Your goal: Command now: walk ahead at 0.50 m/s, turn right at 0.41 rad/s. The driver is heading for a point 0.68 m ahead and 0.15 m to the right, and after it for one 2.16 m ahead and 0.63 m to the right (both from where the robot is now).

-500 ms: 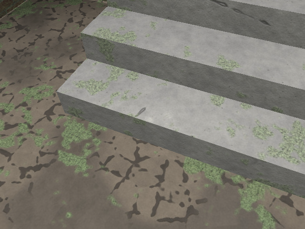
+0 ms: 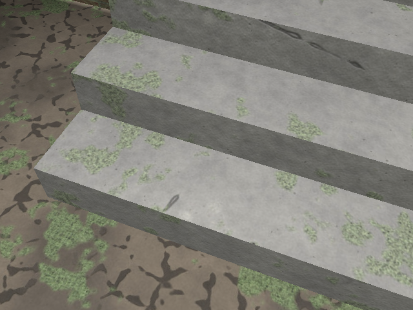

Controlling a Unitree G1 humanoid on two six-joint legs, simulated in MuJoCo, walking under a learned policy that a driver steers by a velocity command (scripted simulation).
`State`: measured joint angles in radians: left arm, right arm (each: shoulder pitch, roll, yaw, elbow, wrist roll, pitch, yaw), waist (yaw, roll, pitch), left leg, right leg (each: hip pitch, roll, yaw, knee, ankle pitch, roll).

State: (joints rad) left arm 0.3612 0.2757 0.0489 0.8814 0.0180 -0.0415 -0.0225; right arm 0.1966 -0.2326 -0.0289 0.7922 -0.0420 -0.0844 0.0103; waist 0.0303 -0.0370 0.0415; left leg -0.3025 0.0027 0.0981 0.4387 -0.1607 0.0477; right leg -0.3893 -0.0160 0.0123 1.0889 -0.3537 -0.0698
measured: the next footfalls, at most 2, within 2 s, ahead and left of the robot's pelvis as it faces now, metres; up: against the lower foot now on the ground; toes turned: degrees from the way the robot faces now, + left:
right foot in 0.38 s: +0.30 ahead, -0.14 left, +0.00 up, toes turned -18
left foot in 0.96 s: +0.47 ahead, -0.05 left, +0.00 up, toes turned -15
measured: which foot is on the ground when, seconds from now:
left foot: down 0.00-0.38, up 0.40-0.94, down 0.96-1.00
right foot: up 0.00-0.36, down 0.38-0.96, up 0.98-1.00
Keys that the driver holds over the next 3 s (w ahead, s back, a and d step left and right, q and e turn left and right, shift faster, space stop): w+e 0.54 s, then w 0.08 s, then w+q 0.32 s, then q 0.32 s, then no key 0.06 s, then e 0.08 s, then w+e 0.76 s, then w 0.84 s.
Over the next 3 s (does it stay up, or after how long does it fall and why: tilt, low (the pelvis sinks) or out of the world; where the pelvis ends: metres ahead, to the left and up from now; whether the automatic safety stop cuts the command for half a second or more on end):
stays up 1.31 -0.27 0.50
